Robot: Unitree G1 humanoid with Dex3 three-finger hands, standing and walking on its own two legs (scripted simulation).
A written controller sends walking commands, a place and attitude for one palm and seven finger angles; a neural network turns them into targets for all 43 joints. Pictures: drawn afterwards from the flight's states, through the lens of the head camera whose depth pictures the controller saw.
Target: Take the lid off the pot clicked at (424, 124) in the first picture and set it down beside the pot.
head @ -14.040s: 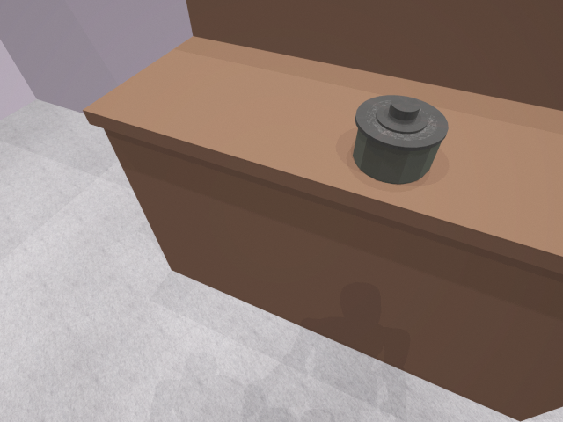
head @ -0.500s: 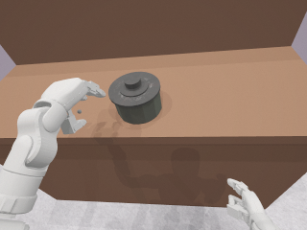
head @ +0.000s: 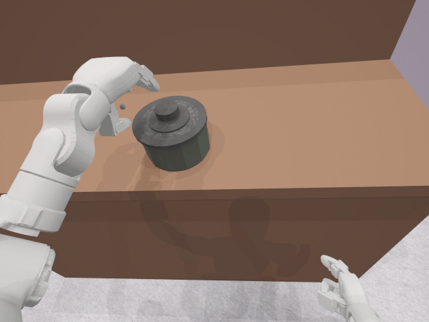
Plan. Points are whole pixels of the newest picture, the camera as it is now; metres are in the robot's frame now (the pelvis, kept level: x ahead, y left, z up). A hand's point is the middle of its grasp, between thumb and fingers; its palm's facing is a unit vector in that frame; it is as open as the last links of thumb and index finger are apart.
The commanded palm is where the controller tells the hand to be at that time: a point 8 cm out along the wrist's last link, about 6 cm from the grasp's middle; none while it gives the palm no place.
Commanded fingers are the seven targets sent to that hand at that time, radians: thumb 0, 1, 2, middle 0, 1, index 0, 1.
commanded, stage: move the open hand above the knob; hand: left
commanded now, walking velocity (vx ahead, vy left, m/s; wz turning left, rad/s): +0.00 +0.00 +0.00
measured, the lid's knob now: (166, 110) +0.49 +0.15 +0.13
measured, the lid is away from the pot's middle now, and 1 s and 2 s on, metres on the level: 0.00 0.00 0.00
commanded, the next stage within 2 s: none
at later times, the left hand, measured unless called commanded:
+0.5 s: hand (151, 105) +0.44 +0.15 +0.19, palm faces -0.25 -0.01 -0.97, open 10.2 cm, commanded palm +0.44 +0.17 +0.26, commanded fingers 0.00 -0.33 1.51 -0.84 -0.08 -0.84 -0.08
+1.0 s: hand (157, 89) +0.48 +0.15 +0.19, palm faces -0.18 -0.10 -0.98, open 10.1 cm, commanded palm +0.44 +0.17 +0.26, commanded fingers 0.00 -0.33 1.51 -0.84 -0.08 -0.84 -0.08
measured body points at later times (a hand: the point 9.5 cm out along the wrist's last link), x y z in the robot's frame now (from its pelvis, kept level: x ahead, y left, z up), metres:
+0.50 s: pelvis +0.02 +0.01 +0.00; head +0.04 -0.03 +0.45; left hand +0.44 +0.15 +0.24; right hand +0.20 -0.22 -0.12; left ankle +0.05 +0.11 -0.74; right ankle +0.02 -0.11 -0.74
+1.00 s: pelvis +0.03 +0.02 +0.00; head +0.06 -0.03 +0.45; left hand +0.49 +0.16 +0.25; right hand +0.18 -0.22 -0.13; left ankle +0.05 +0.11 -0.74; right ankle +0.02 -0.11 -0.74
